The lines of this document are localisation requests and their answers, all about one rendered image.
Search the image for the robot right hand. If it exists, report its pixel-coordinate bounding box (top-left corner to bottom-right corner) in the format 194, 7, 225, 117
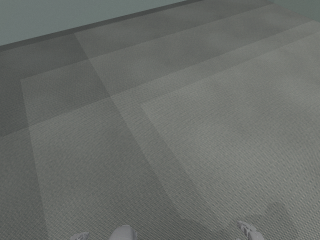
236, 220, 265, 240

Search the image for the left robot thigh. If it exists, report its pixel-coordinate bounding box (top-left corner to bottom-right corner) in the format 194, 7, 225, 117
108, 226, 138, 240

